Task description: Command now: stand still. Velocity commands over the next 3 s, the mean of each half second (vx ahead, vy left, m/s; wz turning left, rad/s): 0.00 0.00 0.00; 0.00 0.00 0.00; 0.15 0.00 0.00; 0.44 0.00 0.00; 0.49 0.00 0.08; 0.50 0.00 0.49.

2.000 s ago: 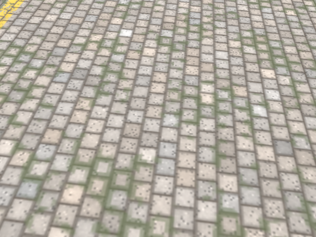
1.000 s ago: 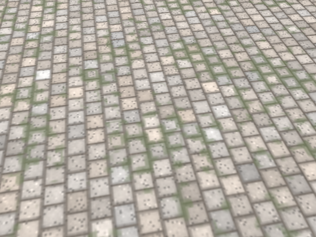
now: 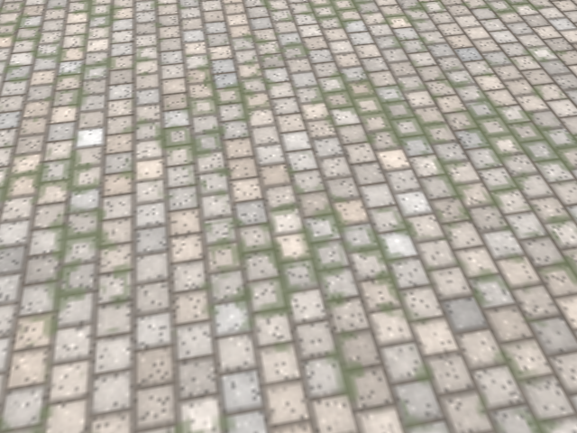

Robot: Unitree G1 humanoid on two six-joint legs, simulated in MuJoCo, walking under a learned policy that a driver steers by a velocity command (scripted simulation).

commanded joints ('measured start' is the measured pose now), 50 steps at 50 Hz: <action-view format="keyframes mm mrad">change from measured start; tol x2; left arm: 1 49 95 13 -15 0 -7 4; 50 176 51 2 -18 -3 -20 9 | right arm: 1 8 -105 -17 -23 1 -8 -3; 21 27 -91 -7 35 4 0 -5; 50 57 -74 -3 57 5 2 -9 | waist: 1 -2 -1 -2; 50 -9 -6 16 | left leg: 1 71 58 -65 -97 32 23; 50 59 48 -57 -82 44 25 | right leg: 1 -107 -17 0 -88 110 -19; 50 -132 -14 -21 -86 107 -21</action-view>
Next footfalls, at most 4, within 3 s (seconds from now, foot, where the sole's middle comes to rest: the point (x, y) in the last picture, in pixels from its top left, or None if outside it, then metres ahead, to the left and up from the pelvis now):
1.86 left None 0.41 0.10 -0.77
2.40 right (361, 348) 0.72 -0.15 -0.77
2.94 left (250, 268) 0.97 0.14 -0.77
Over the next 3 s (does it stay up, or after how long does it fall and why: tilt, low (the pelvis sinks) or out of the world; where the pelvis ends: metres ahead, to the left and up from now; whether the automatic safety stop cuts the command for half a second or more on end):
stays up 0.86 0.03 -0.02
